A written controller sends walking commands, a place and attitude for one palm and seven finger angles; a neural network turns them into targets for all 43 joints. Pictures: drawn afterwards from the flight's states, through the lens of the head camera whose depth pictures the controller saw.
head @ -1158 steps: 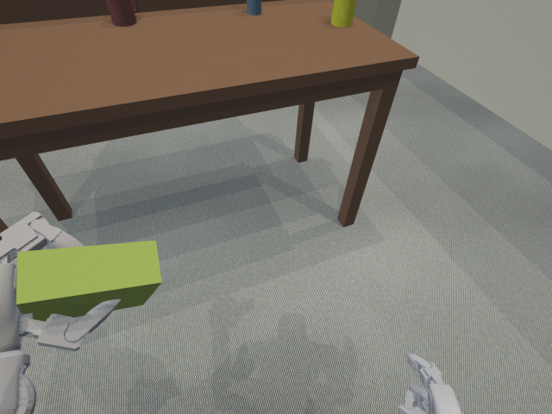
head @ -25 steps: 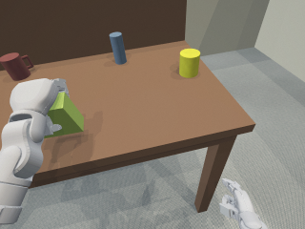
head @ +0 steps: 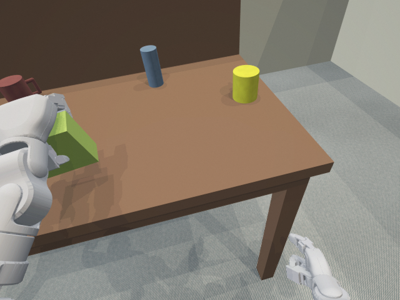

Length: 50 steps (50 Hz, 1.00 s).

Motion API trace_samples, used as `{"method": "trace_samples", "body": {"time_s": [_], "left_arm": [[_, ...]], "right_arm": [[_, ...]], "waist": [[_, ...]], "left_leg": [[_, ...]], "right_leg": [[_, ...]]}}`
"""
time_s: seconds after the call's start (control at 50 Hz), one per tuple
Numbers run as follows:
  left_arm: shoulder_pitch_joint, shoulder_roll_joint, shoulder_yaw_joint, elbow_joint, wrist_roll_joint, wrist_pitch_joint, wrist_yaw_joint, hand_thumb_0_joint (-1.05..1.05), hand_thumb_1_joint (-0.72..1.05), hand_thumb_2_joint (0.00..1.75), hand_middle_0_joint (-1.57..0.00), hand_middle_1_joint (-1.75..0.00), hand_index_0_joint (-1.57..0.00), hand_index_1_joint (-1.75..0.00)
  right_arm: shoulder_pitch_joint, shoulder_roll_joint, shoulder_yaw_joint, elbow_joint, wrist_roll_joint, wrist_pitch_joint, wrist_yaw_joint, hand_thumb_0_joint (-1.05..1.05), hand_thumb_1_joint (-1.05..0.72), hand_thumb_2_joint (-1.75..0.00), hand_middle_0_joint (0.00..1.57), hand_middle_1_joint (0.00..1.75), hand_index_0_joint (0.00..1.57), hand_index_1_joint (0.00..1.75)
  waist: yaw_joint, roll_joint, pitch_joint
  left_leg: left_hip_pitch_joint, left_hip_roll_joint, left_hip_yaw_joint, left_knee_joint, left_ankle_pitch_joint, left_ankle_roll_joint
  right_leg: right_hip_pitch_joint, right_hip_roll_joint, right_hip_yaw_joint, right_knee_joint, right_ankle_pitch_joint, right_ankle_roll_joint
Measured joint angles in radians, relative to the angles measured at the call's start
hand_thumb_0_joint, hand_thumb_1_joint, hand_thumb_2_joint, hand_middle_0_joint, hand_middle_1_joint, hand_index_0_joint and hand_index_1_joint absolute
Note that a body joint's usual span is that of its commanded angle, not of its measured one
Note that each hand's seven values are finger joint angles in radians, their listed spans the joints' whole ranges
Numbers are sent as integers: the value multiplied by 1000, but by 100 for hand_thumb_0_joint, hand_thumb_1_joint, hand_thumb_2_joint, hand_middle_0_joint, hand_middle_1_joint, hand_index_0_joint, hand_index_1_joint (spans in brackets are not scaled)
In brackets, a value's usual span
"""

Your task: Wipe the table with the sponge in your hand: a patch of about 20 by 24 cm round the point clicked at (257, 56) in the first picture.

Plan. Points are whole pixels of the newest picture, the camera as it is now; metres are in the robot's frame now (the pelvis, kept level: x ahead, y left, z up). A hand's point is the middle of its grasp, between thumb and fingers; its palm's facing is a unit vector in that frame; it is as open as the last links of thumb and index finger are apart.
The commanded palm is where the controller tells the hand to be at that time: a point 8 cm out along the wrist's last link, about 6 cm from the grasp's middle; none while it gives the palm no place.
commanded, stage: move the sponge above the wiping area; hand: left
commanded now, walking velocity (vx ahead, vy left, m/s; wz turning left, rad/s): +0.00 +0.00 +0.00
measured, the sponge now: (60, 152) +0.30 +0.33 +0.17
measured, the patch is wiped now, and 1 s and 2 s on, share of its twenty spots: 0.05 0.05 0.05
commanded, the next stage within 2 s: lower the sponge onto the table in 1.56 s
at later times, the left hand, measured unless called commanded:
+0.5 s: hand (54, 153) +0.28 +0.32 +0.18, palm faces +0.11 -0.05 -0.99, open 8.9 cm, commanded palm +0.24 +0.30 +0.25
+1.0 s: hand (79, 165) +0.28 +0.29 +0.15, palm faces -0.03 -0.06 -1.00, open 8.9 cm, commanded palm +0.24 +0.29 +0.25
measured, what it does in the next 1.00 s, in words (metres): stands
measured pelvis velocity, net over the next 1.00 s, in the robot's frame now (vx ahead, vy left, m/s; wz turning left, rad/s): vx -0.01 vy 0.00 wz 0.03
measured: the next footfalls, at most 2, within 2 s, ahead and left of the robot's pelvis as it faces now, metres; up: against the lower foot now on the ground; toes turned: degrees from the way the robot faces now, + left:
none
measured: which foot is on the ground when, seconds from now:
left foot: down 0.00-1.00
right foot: down 0.00-1.00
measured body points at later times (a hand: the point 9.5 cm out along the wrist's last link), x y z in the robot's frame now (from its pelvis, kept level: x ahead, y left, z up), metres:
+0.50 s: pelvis +0.00 -0.01 +0.00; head -0.01 -0.06 +0.45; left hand +0.27 +0.32 +0.24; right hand +0.25 -0.19 -0.09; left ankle +0.03 +0.10 -0.74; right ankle +0.00 -0.09 -0.74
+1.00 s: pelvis -0.01 +0.00 +0.00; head -0.01 -0.05 +0.44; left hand +0.28 +0.29 +0.21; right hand +0.24 -0.20 -0.09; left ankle +0.03 +0.10 -0.74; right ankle +0.00 -0.09 -0.74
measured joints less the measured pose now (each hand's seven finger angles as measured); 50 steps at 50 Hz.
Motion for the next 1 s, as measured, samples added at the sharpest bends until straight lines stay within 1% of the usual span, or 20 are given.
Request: {"method": "trace_samples", "body": {"time_s": [0.06,0.12,0.16,0.2,0.26,0.3,0.36,0.4,0.46,0.52,0.56,0.6,0.68,0.74,0.78,0.82,0.86,0.9,0.96,1.0], "left_arm": [[41,-7,2,-3,-7,68,-56,0,-43,110,-85,-146,-85,-144],[89,-42,-64,-22,-2,80,-115,0,-43,110,-85,-146,-85,-145],[121,-63,-119,-64,8,51,-145,0,-43,110,-85,-146,-85,-145],[137,-58,-157,-120,46,-7,-136,0,-43,110,-85,-146,-85,-145],[127,-33,-150,-175,36,-106,-89,0,-43,110,-85,-146,-85,-144],[92,-15,-128,-159,26,-127,-46,0,-43,110,-85,-146,-85,-144],[20,-8,-72,-70,5,-84,-8,0,-43,110,-85,-146,-85,-144],[0,1,-27,-17,-2,-33,-14,0,-43,110,-85,-146,-85,-144],[25,6,2,6,-5,45,-58,0,-43,110,-85,-146,-85,-144],[89,-13,-24,-18,-3,76,-117,0,-43,110,-85,-146,-85,-144],[135,-24,-59,-52,1,58,-155,0,-43,110,-85,-146,-85,-144],[166,-27,-93,-92,7,9,-172,0,-43,110,-85,-146,-85,-144],[179,8,-83,-155,9,-129,-118,0,-43,110,-85,-146,-85,-144],[116,33,-53,-108,1,-162,-52,0,-43,110,-85,-146,-85,-144],[57,36,-27,-39,-5,-132,-24,0,-43,110,-86,-146,-85,-144],[3,32,-9,31,-7,-76,-22,0,-43,110,-85,-146,-85,-144],[-20,22,-2,66,-5,-20,-41,0,-43,110,-85,-146,-85,-144],[-15,4,-23,69,2,19,-73,0,-43,110,-85,-146,-85,-144],[24,-34,-87,30,13,22,-127,0,-43,110,-85,-146,-85,-144],[59,-54,-127,-15,22,-9,-153,0,-43,110,-85,-146,-85,-144]], "right_arm": [[7,-24,-8,-22,14,11,2,2,-91,-90,20,30,20,30],[16,-48,-16,-36,18,3,-7,2,-91,-90,20,30,20,30],[18,-55,-20,-38,12,-7,-18,2,-91,-90,20,30,20,30],[21,-51,-22,-36,-2,-25,-32,2,-91,-90,20,30,20,30],[23,-32,-19,-20,-17,-42,-41,2,-91,-90,20,30,20,30],[17,-16,-13,-6,-17,-42,-37,2,-91,-90,20,30,20,30],[0,1,-3,11,-8,-23,-20,2,-91,-90,20,30,20,30],[-8,6,4,5,-2,-8,-11,2,-91,-90,20,30,20,30],[-4,-5,3,-23,9,11,-1,2,-91,-90,20,30,20,30],[7,-30,-4,-42,13,13,0,2,-91,-90,20,30,20,30],[12,-43,-9,-43,10,10,-8,2,-91,-90,20,30,20,30],[22,-50,-13,-41,-1,-2,-22,2,-91,-90,20,30,20,30],[39,-38,-17,-20,-20,-30,-47,2,-91,-90,20,30,20,30],[40,-23,-20,1,-18,-34,-45,2,-91,-90,20,30,20,30],[30,-18,-18,14,-9,-30,-38,2,-91,-90,20,30,20,30],[22,-18,-18,18,-2,-23,-31,2,-91,-90,20,30,20,30],[18,-22,-17,11,6,-17,-25,2,-91,-90,20,30,20,30],[19,-30,-19,-4,12,-17,-21,2,-91,-90,20,30,20,30],[22,-40,-20,-22,13,-18,-19,2,-91,-90,20,30,20,30],[23,-38,-17,-28,6,-23,-21,2,-91,-90,20,30,20,30]], "waist": [[-9,15,-5],[-9,24,0],[-5,22,10],[4,15,20],[19,2,21],[22,-2,13],[16,-3,-1],[6,0,-7],[-11,10,-10],[-18,22,-7],[-17,23,0],[-10,16,11],[11,-8,25],[17,-15,24],[16,-13,21],[7,-7,15],[-3,3,10],[-11,17,6],[-18,31,3],[-19,30,4]], "left_leg": [[-17,-4,-9,9,-1,3],[-31,-11,-21,23,-5,7],[-32,-14,-25,30,-8,9],[-25,-16,-26,36,-12,10],[-3,-13,-23,27,-14,6],[7,-8,-19,21,-14,2],[10,-3,-15,11,-10,-4],[3,2,-10,7,-6,-7],[-12,3,-11,9,-4,-7],[-30,0,-16,25,-8,-3],[-36,-2,-20,36,-12,-1],[-36,-4,-22,48,-18,0],[-11,1,-22,50,-24,-4],[4,6,-24,44,-23,-9],[4,9,-22,38,-19,-11],[-3,7,-24,31,-11,-10],[-12,3,-25,24,-3,-8],[-22,-1,-25,23,1,-4],[-33,-9,-27,24,3,4],[-35,-13,-23,27,1,7]], "right_leg": [[-11,-3,-9,4,-2,4],[-20,-10,-22,16,-11,7],[-20,-13,-27,26,-17,7],[-15,-14,-28,35,-24,5],[3,-12,-24,29,-25,0],[13,-7,-19,21,-22,-3],[15,-1,-15,9,-14,-6],[6,3,-9,6,-9,-7],[-9,3,-10,8,-7,-6],[-23,1,-16,20,-11,-3],[-28,-1,-20,32,-18,-2],[-27,-2,-23,44,-25,-3],[0,2,-22,41,-28,-9],[19,8,-23,23,-20,-12],[20,10,-21,15,-13,-13],[13,9,-22,9,-7,-11],[3,5,-24,7,-2,-8],[-9,0,-25,9,-1,-4],[-21,-8,-27,18,-4,3],[-27,-11,-24,29,-10,5]]}}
